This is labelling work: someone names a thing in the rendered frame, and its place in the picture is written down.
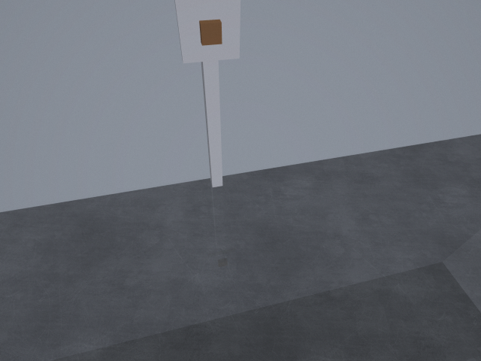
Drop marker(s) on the button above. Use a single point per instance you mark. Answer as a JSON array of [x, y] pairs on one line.
[[211, 32]]

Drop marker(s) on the panel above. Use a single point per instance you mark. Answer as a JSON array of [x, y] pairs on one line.
[[189, 12]]

